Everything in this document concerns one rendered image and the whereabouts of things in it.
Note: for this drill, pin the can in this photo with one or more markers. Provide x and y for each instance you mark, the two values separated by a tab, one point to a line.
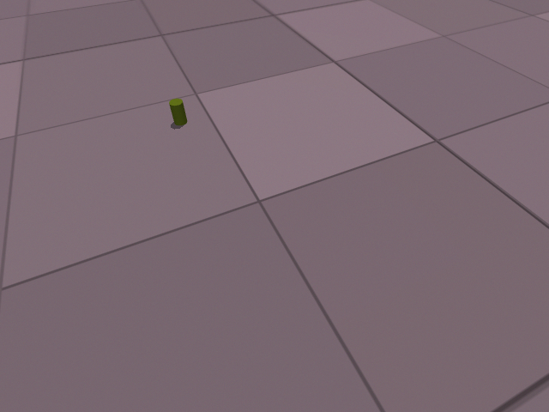
178	112

